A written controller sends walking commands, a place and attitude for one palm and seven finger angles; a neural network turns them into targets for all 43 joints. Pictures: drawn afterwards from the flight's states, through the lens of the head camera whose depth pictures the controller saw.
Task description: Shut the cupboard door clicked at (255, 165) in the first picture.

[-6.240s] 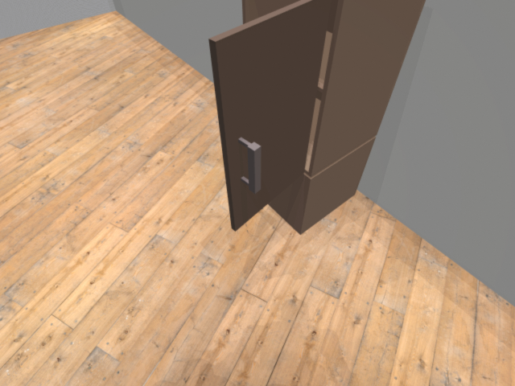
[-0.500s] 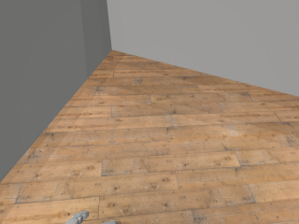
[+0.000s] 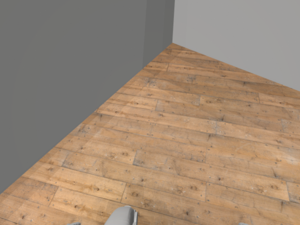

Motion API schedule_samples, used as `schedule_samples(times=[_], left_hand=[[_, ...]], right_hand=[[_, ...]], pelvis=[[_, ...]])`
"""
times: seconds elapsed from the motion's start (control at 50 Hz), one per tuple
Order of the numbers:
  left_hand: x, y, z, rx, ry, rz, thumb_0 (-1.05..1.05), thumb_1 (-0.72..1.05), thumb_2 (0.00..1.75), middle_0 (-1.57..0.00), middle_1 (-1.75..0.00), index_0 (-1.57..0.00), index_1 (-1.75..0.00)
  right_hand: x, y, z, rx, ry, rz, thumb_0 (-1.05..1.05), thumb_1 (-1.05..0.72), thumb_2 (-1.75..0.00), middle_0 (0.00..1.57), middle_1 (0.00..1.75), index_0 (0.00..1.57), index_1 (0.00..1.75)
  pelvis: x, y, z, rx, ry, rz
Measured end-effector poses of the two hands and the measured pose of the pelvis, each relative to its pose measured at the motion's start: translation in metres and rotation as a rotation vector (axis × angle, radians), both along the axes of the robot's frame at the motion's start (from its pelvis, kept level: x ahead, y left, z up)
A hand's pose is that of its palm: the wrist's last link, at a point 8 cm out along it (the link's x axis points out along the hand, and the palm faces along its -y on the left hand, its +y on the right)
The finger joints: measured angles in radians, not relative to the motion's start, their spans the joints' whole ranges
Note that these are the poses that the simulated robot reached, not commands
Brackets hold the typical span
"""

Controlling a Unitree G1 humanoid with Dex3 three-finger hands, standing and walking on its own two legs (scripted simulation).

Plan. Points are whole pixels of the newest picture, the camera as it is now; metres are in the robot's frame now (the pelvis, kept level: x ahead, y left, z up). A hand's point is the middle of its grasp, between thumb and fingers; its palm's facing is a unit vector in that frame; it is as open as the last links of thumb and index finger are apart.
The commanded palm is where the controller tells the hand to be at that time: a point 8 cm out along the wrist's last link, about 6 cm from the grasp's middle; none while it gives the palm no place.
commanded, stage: walk to a spot facing it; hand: left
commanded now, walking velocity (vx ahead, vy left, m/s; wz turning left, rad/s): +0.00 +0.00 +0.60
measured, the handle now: out of the picture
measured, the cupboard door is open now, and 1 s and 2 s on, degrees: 98 98 98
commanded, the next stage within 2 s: none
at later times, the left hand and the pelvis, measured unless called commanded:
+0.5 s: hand out of the picture +0.06 +0.23 -0.16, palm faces +0.31 -0.91 -0.26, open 7.4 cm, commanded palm none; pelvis +0.02 -0.01 +0.00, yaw +18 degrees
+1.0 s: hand out of the picture -0.04 +0.16 -0.19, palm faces +0.61 -0.76 -0.23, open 7.4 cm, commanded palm none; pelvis +0.05 -0.03 -0.01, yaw +38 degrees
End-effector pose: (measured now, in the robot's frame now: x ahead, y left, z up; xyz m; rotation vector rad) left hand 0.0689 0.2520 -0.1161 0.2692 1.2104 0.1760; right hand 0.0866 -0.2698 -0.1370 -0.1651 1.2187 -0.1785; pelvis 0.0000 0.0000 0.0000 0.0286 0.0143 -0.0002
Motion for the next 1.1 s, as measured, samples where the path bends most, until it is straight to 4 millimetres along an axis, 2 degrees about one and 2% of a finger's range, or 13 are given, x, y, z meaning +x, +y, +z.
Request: schedule_samples(times=[0.08, 0.14, 0.22, 0.28, 0.36, 0.46, 0.58, 0.64, 0.76, 0.86, 0.94, 1.02, 1.1], left_hand=[[-0.025, -0.012, -0.006, -0.044, 0.032, 0.070, 0.01, 0.91, 0.90, -0.20, -0.30, -0.20, -0.30], [-0.043, -0.012, -0.016, -0.075, 0.052, 0.130, 0.01, 0.91, 0.90, -0.20, -0.30, -0.20, -0.30], [-0.068, 0.000, -0.037, -0.106, 0.082, 0.216, 0.01, 0.90, 0.90, -0.20, -0.30, -0.20, -0.30], [-0.077, 0.012, -0.042, -0.096, 0.115, 0.262, 0.01, 0.91, 0.90, -0.20, -0.30, -0.20, -0.30], [-0.068, 0.022, -0.032, -0.077, 0.080, 0.304, 0.01, 0.91, 0.90, -0.20, -0.30, -0.20, -0.30], [-0.045, 0.024, -0.016, -0.045, -0.005, 0.324, 0.01, 0.91, 0.90, -0.20, -0.30, -0.19, -0.30], [-0.020, 0.006, -0.004, 0.009, -0.099, 0.340, 0.01, 0.91, 0.90, -0.20, -0.30, -0.19, -0.30], [-0.022, -0.010, 0.001, 0.029, -0.111, 0.354, 0.01, 0.91, 0.90, -0.20, -0.30, -0.20, -0.30], [-0.048, -0.044, 0.004, -0.012, -0.057, 0.440, 0.01, 0.91, 0.90, -0.20, -0.30, -0.20, -0.30], [-0.079, -0.060, -0.005, -0.054, -0.025, 0.546, 0.01, 0.91, 0.90, -0.20, -0.30, -0.20, -0.30], [-0.115, -0.060, -0.020, -0.076, 0.014, 0.637, 0.01, 0.91, 0.90, -0.20, -0.30, -0.20, -0.30], [-0.151, -0.052, -0.040, -0.090, 0.065, 0.718, 0.01, 0.91, 0.90, -0.20, -0.30, -0.20, -0.30], [-0.161, -0.042, -0.034, -0.074, 0.075, 0.775, 0.01, 0.91, 0.90, -0.20, -0.30, -0.20, -0.30]], right_hand=[[0.030, 0.007, 0.009, 0.002, -0.012, 0.081, 0.01, -0.91, -0.90, 0.20, 0.30, 0.20, 0.30], [0.056, 0.020, 0.012, -0.006, -0.028, 0.155, 0.01, -0.91, -0.90, 0.20, 0.30, 0.20, 0.30], [0.091, 0.044, 0.012, -0.032, -0.087, 0.253, 0.01, -0.91, -0.90, 0.20, 0.30, 0.20, 0.30], [0.102, 0.056, 0.017, -0.045, -0.113, 0.300, 0.01, -0.91, -0.90, 0.20, 0.30, 0.20, 0.30], [0.098, 0.060, 0.022, -0.056, -0.081, 0.331, 0.00, -0.91, -0.90, 0.20, 0.30, 0.20, 0.30], [0.091, 0.052, 0.018, -0.043, -0.016, 0.354, 0.00, -0.91, -0.90, 0.20, 0.30, 0.20, 0.30], [0.094, 0.025, -0.004, -0.012, 0.046, 0.366, 0.01, -0.91, -0.90, 0.20, 0.30, 0.20, 0.30], [0.106, 0.013, -0.014, -0.004, 0.064, 0.381, 0.01, -0.91, -0.90, 0.20, 0.30, 0.20, 0.30], [0.135, 0.015, -0.003, 0.002, 0.067, 0.447, 0.01, -0.91, -0.90, 0.20, 0.30, 0.20, 0.30], [0.166, 0.040, 0.005, -0.004, 0.051, 0.554, 0.01, -0.91, -0.90, 0.20, 0.30, 0.20, 0.30], [0.193, 0.076, 0.009, -0.015, -0.004, 0.654, 0.01, -0.91, -0.90, 0.20, 0.30, 0.20, 0.30], [0.214, 0.112, 0.011, -0.023, -0.099, 0.742, 0.01, -0.91, -0.90, 0.20, 0.30, 0.20, 0.30], [0.216, 0.125, 0.020, -0.040, -0.112, 0.791, 0.00, -0.91, -0.90, 0.20, 0.30, 0.20, 0.30]], pelvis=[[0.004, -0.004, 0.004, 0.011, 0.003, 0.062], [0.005, -0.002, 0.001, 0.007, 0.007, 0.105], [0.009, 0.009, -0.012, -0.015, 0.014, 0.164], [0.008, 0.011, -0.012, -0.019, 0.012, 0.199], [0.011, 0.008, -0.003, -0.036, 0.014, 0.242], [0.018, -0.003, 0.002, -0.045, 0.015, 0.294], [0.032, -0.030, -0.006, -0.027, 0.020, 0.369], [0.036, -0.039, -0.008, -0.016, 0.013, 0.406], [0.046, -0.046, 0.004, 0.010, 0.005, 0.488], [0.050, -0.045, 0.005, 0.014, 0.003, 0.560], [0.049, -0.037, -0.002, 0.002, -0.002, 0.616], [0.045, -0.026, -0.015, -0.012, -0.003, 0.667], [0.045, -0.025, -0.008, -0.026, -0.005, 0.707]])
